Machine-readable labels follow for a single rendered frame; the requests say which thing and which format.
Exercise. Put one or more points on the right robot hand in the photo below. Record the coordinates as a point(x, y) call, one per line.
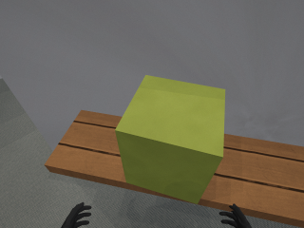
point(239, 220)

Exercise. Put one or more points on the left robot hand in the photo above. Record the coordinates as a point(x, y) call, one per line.
point(71, 220)

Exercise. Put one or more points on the carton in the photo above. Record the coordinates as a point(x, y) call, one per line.
point(171, 137)

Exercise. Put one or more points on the table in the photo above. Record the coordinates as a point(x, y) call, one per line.
point(264, 179)

